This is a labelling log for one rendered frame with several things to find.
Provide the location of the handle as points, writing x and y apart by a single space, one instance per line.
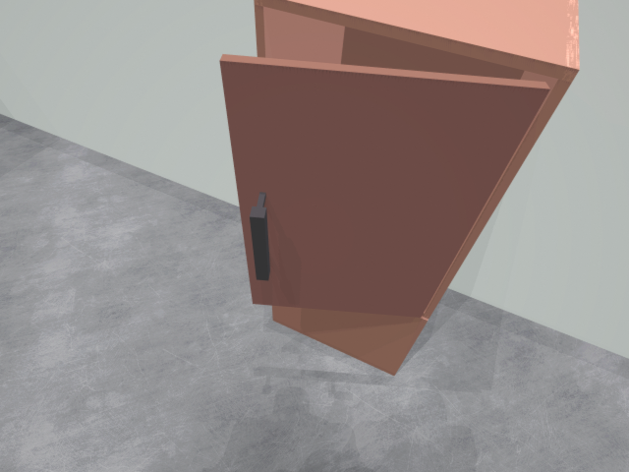
258 220

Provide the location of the cupboard door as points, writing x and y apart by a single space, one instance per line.
373 177

